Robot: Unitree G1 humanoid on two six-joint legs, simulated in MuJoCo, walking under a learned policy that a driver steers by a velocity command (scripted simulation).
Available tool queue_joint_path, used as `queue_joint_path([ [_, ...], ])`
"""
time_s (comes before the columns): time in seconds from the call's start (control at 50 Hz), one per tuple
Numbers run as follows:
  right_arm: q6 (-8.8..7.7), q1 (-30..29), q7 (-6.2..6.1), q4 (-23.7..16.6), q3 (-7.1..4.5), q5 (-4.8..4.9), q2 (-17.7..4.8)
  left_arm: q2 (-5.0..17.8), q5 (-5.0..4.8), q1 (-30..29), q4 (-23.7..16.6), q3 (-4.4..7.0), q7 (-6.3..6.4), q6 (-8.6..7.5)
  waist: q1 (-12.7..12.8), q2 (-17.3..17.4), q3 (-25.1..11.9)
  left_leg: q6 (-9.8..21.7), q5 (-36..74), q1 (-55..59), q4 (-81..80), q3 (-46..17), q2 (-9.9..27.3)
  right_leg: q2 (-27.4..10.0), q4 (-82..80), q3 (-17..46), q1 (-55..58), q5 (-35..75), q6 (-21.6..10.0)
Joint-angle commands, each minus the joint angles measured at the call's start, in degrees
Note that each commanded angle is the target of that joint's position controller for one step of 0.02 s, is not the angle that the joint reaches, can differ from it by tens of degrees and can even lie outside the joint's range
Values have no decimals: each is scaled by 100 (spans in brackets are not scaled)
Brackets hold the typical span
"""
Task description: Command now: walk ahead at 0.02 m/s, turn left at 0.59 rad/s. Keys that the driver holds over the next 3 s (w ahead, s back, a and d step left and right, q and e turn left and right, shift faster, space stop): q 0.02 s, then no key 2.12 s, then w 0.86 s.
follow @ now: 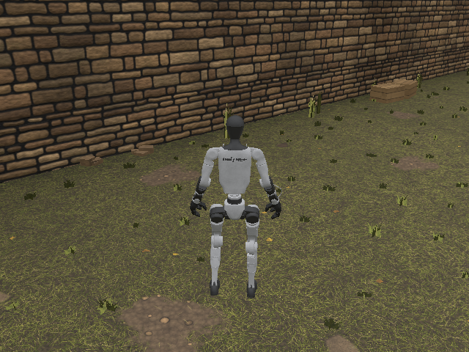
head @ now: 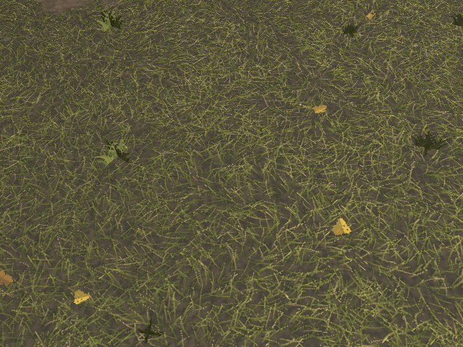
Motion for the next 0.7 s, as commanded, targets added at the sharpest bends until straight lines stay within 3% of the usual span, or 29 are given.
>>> queue_joint_path([
  [0.02, -42, 142, 88, -438, -103, -9, -460, 1107, -59, -214, -355, 297, -14, -43, -3, -1052, -1021, 172, 113, 539, -593, 281, 0, -1528, -688, 883, 745, 707, -1207],
  [0.06, -31, 280, 154, -430, -114, -37, -437, 1155, -160, -196, -294, 306, -41, -19, -128, -999, -1007, 383, 345, 980, -1414, 368, -97, -1539, -419, 846, 713, 738, -1069],
  [0.08, -36, 544, 180, -325, -129, -54, -417, 1130, -229, -226, -260, 298, -44, 5, -281, -941, -1017, 546, 789, 1433, -2118, 489, -223, -1451, -150, 725, 549, 680, -896],
  [0.1, -38, 778, 172, -229, -174, -79, -536, 961, -269, 60, -121, 259, -65, 21, -321, -710, -995, 737, 1263, 2029, -2740, 357, -285, -1234, 283, 495, 153, 274, -538],
  [0.12, -32, 851, 98, -268, -287, -86, -1001, 570, -123, 293, -109, 153, -140, 20, -141, 601, -958, 1130, 2394, 2724, -3271, -1121, 777, -660, 1609, -146, -864, -1143, 77],
  [0.14, -46, 557, 46, -522, -302, -151, -1415, 476, 88, 100, -373, 120, -152, -14, -52, 1658, -782, 2145, 3788, 2600, -3235, -2473, 2024, 70, 2795, -167, -2098, -3181, 485],
  [0.16, -173, 676, 81, -524, -263, -353, -1228, 791, -5, -360, -463, 217, -89, -22, -463, 1108, -1024, 2488, 3130, 1988, -3449, -2433, 2030, -28, 3719, 564, -1893, -3141, 460],
  [0.18, -280, 365, 94, -489, -202, -353, -1056, 893, -130, -331, -409, 276, -62, 14, -258, 891, -810, 2184, 2621, 1810, -3506, -1889, 1605, -102, 4005, 719, -1860, -2647, 386],
  [0.2, -341, -18, 83, -491, -159, -250, -881, 875, -130, -93, -233, 307, -25, 59, -72, 720, -720, 1820, 2218, 1776, -3495, -1490, 1250, -141, 3992, 766, -1863, -2164, 376],
  [0.22, -382, -218, 67, -499, -71, -167, -647, 895, -78, 47, -95, 328, 15, 104, -8, 736, -698, 1650, 2394, 1749, -3470, -1256, 1100, -153, 4036, 768, -1790, -1828, 425],
  [0.28, -441, -259, 27, -405, 83, -202, -318, 740, -95, 271, 7, 305, 10, 101, 111, 628, -839, 1646, 3120, 1770, -3398, -845, 879, -115, 3912, 773, -1304, -1222, 554],
  [0.34, -439, -175, 4, -267, 75, -184, -373, 528, -108, 43, -34, 193, -20, 85, -43, 635, -787, 1633, 2984, 2065, -3334, -838, 842, -194, 2650, 795, -1014, -1154, 611],
  [0.4, -392, -101, 29, -131, 37, -190, -523, 578, -127, -33, -47, 163, -52, 79, -187, 651, -694, 1775, 2797, 1963, -3302, -1064, 950, -145, 1860, 689, -494, -1527, 599],
  [0.46, -384, -225, 62, 1, 83, -121, -420, 560, -138, 196, 88, 148, -63, 44, -50, 527, -601, 1697, 2687, 1830, -3165, -1196, 877, -77, 721, 625, 76, -1035, 494],
  [0.48, -390, -206, 70, 80, 101, -80, -373, 531, -89, 342, 164, 125, -78, 12, 75, 391, -587, 1523, 2639, 1704, -3100, -1126, 761, -84, -54, 640, 513, -143, 413],
  [0.5, -434, -54, 80, 145, 125, -104, -299, 691, -15, 441, 211, 139, -77, -14, 49, 188, -725, 1279, 2395, 1551, -3060, -1078, 603, -278, -186, 887, 1034, 700, 323],
  [0.52, -497, 143, 120, 176, 131, -213, -269, 1011, 2, 515, 221, 193, -59, -15, -154, -287, -888, 1061, 1933, 1323, -2890, -821, 274, -608, 121, 1116, 1470, 1725, 190],
  [0.54, -527, 220, 140, 219, 94, -197, -295, 1105, -92, 412, 333, 250, -89, -9, -283, -748, -879, 891, 1618, 1420, -2995, -468, -52, -499, 379, 954, 1167, 1085, 5],
  [0.56, -515, -115, 130, 256, 98, -204, -359, 779, -109, 340, 315, 193, -134, -25, -43, -543, -802, 782, 1478, 1630, -2866, -356, -128, -378, 269, 918, 869, 530, 5],
  [0.58, -483, -301, 105, 233, 92, -171, -305, 635, -64, 287, 352, 148, -139, -46, -19, -492, -744, 770, 1475, 1673, -2795, -319, -131, -357, 175, 914, 718, 327, 63],
  [0.64, -359, -255, 52, 348, 88, -170, -221, 593, -41, 243, 471, 112, -127, -116, -49, -472, -577, 821, 1601, 1677, -2809, -348, -104, -282, 115, 856, 606, 216, 166],
  [0.7, -348, -196, 38, 512, 77, -158, -197, 599, -61, 274, 594, 92, -96, -119, -30, -308, -483, 808, 1568, 1668, -2841, -344, -103, -244, 104, 838, 581, 72, 175],
])
Next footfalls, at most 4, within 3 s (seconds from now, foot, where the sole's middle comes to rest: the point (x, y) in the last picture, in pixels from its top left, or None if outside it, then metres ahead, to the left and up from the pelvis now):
0.12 left None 0.04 0.14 -0.78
0.50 right None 0.06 -0.10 -0.78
2.90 left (195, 334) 0.47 0.15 -0.78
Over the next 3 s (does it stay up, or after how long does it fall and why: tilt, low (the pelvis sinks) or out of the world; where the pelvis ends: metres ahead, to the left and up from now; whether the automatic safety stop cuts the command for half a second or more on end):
stays up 0.34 0.05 -0.02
